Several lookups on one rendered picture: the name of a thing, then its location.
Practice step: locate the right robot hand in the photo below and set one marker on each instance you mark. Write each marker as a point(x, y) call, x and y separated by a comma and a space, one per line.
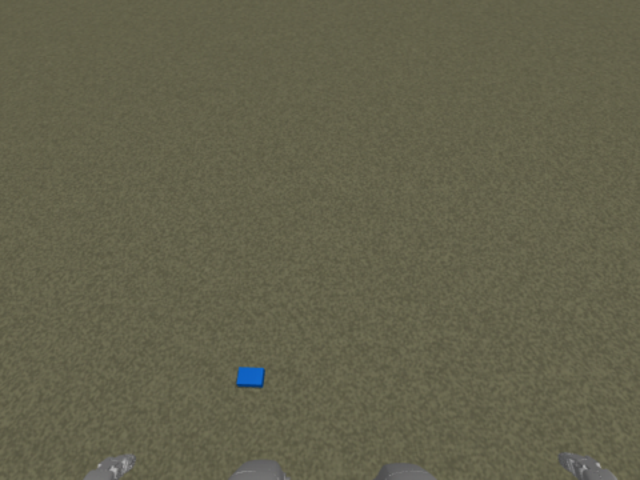
point(584, 468)

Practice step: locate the left robot hand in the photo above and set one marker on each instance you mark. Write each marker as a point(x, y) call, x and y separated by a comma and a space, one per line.
point(112, 468)

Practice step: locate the small box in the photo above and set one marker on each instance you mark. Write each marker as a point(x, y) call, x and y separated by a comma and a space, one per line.
point(250, 377)

